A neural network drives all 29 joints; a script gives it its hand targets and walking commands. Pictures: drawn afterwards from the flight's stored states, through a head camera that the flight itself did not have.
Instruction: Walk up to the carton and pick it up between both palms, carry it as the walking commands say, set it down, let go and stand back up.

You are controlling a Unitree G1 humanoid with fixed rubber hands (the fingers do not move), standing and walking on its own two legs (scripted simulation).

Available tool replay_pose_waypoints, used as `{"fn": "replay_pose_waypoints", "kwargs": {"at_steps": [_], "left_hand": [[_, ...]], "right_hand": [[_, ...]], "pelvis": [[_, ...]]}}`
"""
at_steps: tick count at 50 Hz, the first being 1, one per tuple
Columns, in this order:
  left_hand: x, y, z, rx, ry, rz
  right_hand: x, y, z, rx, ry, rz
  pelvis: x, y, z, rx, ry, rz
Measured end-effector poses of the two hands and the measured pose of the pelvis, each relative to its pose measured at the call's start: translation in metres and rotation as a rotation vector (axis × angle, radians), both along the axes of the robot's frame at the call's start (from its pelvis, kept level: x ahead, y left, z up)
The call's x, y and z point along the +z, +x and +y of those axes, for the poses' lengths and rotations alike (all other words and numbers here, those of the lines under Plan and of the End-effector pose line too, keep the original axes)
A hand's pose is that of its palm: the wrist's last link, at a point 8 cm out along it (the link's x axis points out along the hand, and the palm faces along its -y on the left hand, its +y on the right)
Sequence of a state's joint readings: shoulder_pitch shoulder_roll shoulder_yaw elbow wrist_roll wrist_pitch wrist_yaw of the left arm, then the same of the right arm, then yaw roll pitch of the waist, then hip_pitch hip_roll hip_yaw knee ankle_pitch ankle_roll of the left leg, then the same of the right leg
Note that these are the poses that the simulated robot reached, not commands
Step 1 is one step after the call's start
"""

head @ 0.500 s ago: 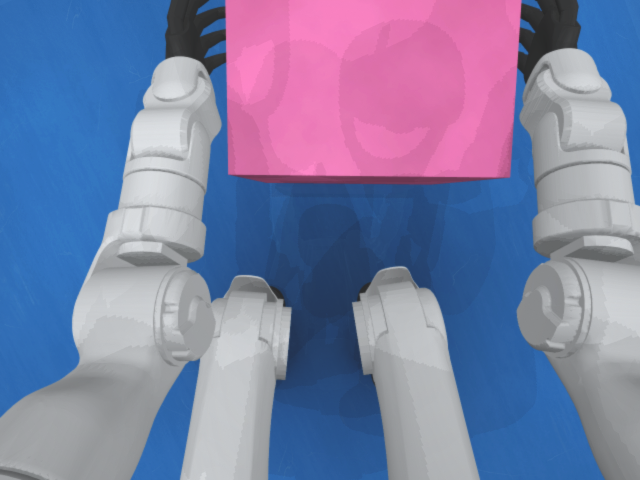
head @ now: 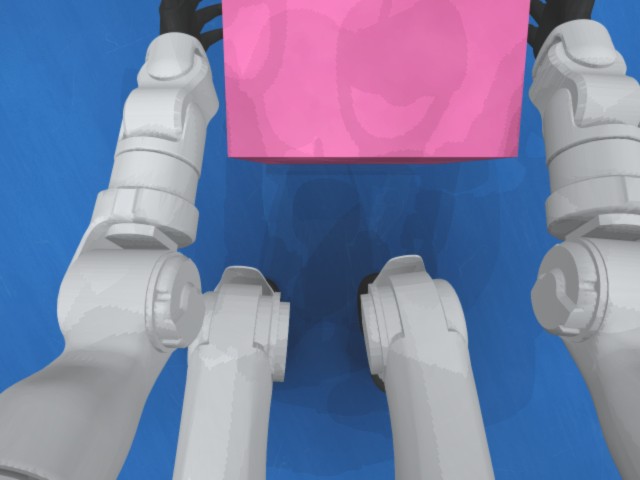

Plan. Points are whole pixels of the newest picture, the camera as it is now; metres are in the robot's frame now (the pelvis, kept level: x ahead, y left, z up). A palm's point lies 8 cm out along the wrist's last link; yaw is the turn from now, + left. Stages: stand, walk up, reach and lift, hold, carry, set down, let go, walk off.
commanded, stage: set down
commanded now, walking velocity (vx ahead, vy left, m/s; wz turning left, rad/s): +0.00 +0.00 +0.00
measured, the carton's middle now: (361, 41) +0.56 -0.08 -0.24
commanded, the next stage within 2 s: none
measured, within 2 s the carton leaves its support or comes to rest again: rests again in 0.24 s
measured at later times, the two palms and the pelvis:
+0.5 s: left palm (190, 50) +0.54 +0.10 -0.16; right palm (547, 40) +0.52 -0.25 -0.15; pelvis +0.00 +0.00 -0.01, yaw +0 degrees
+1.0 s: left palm (190, 51) +0.54 +0.10 -0.16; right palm (549, 41) +0.52 -0.25 -0.16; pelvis -0.01 +0.00 -0.01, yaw +0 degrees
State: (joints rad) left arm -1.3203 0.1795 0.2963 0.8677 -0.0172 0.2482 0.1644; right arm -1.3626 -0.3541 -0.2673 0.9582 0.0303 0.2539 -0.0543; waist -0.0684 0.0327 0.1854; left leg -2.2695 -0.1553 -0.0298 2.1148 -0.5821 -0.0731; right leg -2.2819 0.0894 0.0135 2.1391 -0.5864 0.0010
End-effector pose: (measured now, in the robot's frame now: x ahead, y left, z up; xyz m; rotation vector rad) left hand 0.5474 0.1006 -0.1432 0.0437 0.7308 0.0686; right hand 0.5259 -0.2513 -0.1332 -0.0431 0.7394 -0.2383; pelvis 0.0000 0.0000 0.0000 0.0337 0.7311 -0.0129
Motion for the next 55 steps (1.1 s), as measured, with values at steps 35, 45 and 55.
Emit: {"fn": "replay_pose_waypoints", "kwargs": {"at_steps": [35,45,55], "left_hand": [[-0.019,-0.004,0.002,-0.002,0.002,0.017],[-0.02,-0.004,0.003,-0.009,-0.013,0.012],[-0.022,-0.004,0.004,-0.014,-0.031,-0.002]], "right_hand": [[-0.021,-0.005,-0.001,0.027,0.032,0.01],[-0.022,-0.005,-0.003,0.034,0.05,0.003],[-0.023,-0.005,-0.004,0.042,0.063,-0.006]], "pelvis": [[-0.013,-0.005,0.003,0.0,-0.001,-0.076],[-0.014,-0.008,0.003,-0.001,0.0,-0.092],[-0.015,-0.01,0.004,-0.004,-0.001,-0.109]]}}
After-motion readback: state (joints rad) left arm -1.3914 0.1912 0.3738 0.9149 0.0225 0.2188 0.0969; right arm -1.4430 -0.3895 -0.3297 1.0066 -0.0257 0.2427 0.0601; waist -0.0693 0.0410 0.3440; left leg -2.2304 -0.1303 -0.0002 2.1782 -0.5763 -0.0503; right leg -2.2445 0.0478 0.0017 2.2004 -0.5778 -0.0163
